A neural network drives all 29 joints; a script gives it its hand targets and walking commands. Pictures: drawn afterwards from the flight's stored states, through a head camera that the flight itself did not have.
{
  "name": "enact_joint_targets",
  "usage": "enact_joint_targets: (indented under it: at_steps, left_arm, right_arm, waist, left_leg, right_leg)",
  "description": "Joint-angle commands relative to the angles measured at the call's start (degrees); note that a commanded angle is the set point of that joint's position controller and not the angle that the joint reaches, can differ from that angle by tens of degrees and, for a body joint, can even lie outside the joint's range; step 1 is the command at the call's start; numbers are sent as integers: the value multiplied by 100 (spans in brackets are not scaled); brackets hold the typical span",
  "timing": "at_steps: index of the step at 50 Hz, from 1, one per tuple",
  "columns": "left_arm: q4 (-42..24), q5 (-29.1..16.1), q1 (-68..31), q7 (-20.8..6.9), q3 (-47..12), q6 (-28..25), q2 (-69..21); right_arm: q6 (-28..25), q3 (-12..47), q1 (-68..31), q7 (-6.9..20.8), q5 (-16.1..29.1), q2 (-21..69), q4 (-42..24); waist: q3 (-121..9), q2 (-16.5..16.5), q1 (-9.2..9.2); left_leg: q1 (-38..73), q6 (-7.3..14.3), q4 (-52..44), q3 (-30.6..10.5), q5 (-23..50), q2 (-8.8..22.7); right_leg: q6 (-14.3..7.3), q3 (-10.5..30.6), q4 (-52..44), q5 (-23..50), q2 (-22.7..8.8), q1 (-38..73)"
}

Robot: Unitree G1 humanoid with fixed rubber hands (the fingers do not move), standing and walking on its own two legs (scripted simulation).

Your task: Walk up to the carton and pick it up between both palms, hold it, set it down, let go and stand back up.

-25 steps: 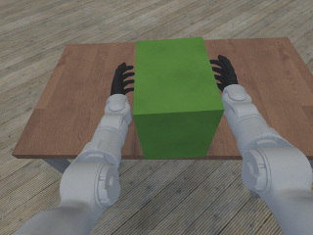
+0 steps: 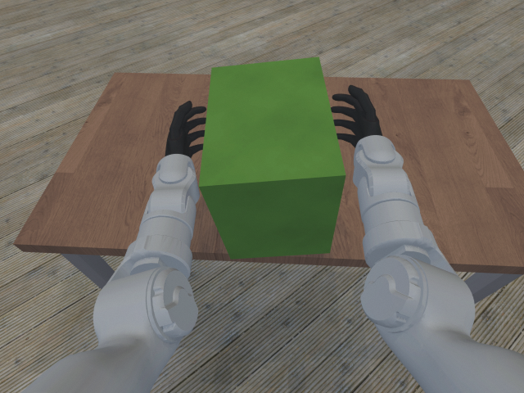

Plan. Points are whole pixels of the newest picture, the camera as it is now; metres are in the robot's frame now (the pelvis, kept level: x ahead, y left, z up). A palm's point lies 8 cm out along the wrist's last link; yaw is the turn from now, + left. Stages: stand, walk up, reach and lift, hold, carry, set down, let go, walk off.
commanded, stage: reach and lift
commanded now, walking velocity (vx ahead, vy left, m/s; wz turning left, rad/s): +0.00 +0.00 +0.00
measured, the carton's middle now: (272, 163) +0.50 +0.01 +0.04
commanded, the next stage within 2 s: none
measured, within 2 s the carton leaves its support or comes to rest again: leaves its support in 1.04 s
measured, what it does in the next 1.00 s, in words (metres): stands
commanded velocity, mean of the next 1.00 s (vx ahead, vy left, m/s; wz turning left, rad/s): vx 0.00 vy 0.00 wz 0.00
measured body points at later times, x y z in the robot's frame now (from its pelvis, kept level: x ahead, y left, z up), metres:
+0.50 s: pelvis +0.04 +0.03 +0.00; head +0.12 +0.02 +0.45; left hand +0.46 +0.14 +0.06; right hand +0.48 -0.14 +0.09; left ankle +0.01 +0.14 -0.75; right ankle -0.01 -0.07 -0.75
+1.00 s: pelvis +0.02 +0.02 +0.00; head +0.06 +0.01 +0.45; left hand +0.42 +0.13 +0.06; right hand +0.44 -0.15 +0.09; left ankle +0.01 +0.14 -0.75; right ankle -0.01 -0.07 -0.75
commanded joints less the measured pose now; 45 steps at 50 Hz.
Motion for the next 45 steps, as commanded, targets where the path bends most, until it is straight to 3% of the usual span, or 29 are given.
enact_joint_targets:
  at_steps: [1, 5, 6, 7, 8, 9, 10, 11, 15, 17, 20, 22, 26, 30, 33, 35, 36, 37, 41, 43, 45]
  left_arm:
    - [-466, -6, -2370, -170, -264, -208, -422]
    - [-816, 1081, -1972, -648, 408, 157, -1680]
    - [-1028, 584, -1381, -589, -699, 228, -1832]
    - [-1213, 432, -1179, -518, -1001, 267, -2009]
    - [-1332, 431, -980, -472, -1112, 353, -2156]
    - [-1210, 467, -884, -430, -1100, 450, -2315]
    - [-1295, 552, -611, -420, -1089, 548, -2516]
    - [-1282, 625, -420, -499, -1058, 656, -2823]
    - [-1292, 803, 457, -862, -931, 984, -3545]
    - [-1116, 874, 756, -1027, -940, 1070, -3768]
    - [-1281, 880, 1148, -1125, -1040, 1006, -3996]
    - [-1587, 848, 1000, -1142, -1182, 907, -3990]
    - [-2414, 766, 612, -1026, -1635, 618, -3979]
    - [-2710, 797, 313, -841, -1992, 470, -4009]
    - [-2594, 813, 232, -764, -2097, 480, -3933]
    - [-2399, 751, 306, -738, -2119, 473, -3928]
    - [-2501, 663, 178, -732, -2152, 450, -3927]
    - [-2482, 667, 145, -720, -2157, 423, -3945]
    - [-2411, 411, -272, -696, -2200, 247, -3852]
    - [-2403, 346, -510, -662, -2212, 161, -3745]
    - [-2397, 295, -726, -623, -2256, 98, -3756]
  right_arm:
    - [-67, 360, -2202, 12, 253, 167, -168]
    - [-70, -423, -1572, 413, -794, 1232, -611]
    - [-168, 154, -1121, 501, -506, 1190, 94]
    - [-248, 438, -830, 527, -290, 1309, 228]
    - [-336, 666, -743, 502, -91, 1373, 261]
    - [-396, 814, -636, 473, -4, 1393, 500]
    - [-414, 956, -458, 433, 82, 1522, 519]
    - [-431, 970, -420, 426, 175, 1722, 354]
    - [-308, 1245, -11, 589, 183, 2290, -332]
    - [-402, 1520, 49, 627, 144, 2297, -634]
    - [-526, 2031, 437, 627, 194, 2506, -714]
    - [-610, 2297, 699, 568, 428, 2658, -588]
    - [-925, 2627, 924, 535, 604, 2864, -381]
    - [-1203, 2594, 752, 600, 721, 2762, -280]
    - [-1297, 2392, 573, 661, 612, 2511, -287]
    - [-1288, 2364, 456, 710, 508, 2479, -440]
    - [-1263, 2298, 458, 738, 523, 2374, -371]
    - [-1244, 2368, 445, 741, 490, 2402, -418]
    - [-1197, 2579, 251, 786, 593, 2499, -411]
    - [-1223, 2730, 109, 778, 711, 2539, -370]
    - [-1250, 2879, -31, 775, 807, 2579, -315]
  waist:
    - [-2658, 165, -263]
    - [-2323, 266, -354]
    - [-3023, 637, -352]
    - [-3384, 538, -333]
    - [-3531, 631, -289]
    - [-3486, 621, -412]
    - [-3155, 668, -325]
    - [-2836, 671, -326]
    - [-1655, 48, -302]
    - [-1426, -236, -182]
    - [-1527, -586, -164]
    - [-1668, -524, -225]
    - [-2157, -134, -174]
    - [-2190, 548, -80]
    - [-2114, 678, -122]
    - [-2122, 400, -122]
    - [-2170, 349, -211]
    - [-2236, 231, -127]
    - [-2472, -194, -181]
    - [-2562, -248, -137]
    - [-2805, -237, -210]
  left_leg:
    - [1267, 147, 267, 61, 519, -297]
    - [2209, -38, 187, -61, 935, -290]
    - [1321, 1, -574, 42, 1839, -297]
    - [1375, -51, -549, 36, 2709, -309]
    - [1607, -91, -535, 23, 3363, -298]
    - [1683, -135, -593, 32, 3767, -241]
    - [1675, -140, -665, 93, 3920, -260]
    - [1470, -151, -774, 144, 3749, -268]
    - [1038, 160, -1568, -11, 2502, -201]
    - [1130, 281, -1724, 38, 2578, -210]
    - [994, 393, -1967, 64, 2432, -222]
    - [935, 407, -2120, 138, 2382, -230]
    - [1490, 245, -1966, 239, 2694, -259]
    - [2130, 8, -1487, 264, 2882, -211]
    - [2374, -39, -1302, 219, 2801, -149]
    - [2541, 18, -1205, 207, 2686, -89]
    - [2595, 7, -1169, 145, 2661, -79]
    - [2611, 18, -1172, 199, 2506, -72]
    - [2359, 173, -1311, 165, 2035, -45]
    - [2190, 213, -1321, 179, 1965, -53]
    - [2087, 205, -1337, 183, 1926, -88]
  right_leg:
    - [656, -75, 389, 2539, -243, 1287]
    - [742, -361, 242, 3003, -221, 1424]
    - [498, -33, -424, 3060, -124, 994]
    - [412, -48, -580, 3430, -79, 1046]
    - [347, -52, -642, 3857, -70, 1130]
    - [341, -33, -807, 4251, -62, 1541]
    - [304, 15, -967, 4350, -48, 1872]
    - [282, 57, -1093, 4399, -94, 2166]
    - [491, 145, -1398, 4143, -131, 2836]
    - [618, 95, -1365, 4409, -70, 2951]
    - [737, 163, -1187, 4731, -58, 3528]
    - [752, 209, -1075, 4924, -60, 3693]
    - [633, 169, -1111, 4425, -39, 3088]
    - [335, 176, -1368, 3162, -71, 2121]
    - [277, 183, -1560, 2470, -86, 1597]
    - [289, 92, -1633, 1994, -70, 1266]
    - [292, 123, -1686, 1974, -68, 1136]
    - [263, 83, -1679, 1808, -70, 1194]
    - [346, 32, -1493, 1696, -52, 1469]
    - [329, 46, -1334, 1931, -48, 1711]
    - [379, 59, -1206, 2181, -70, 1958]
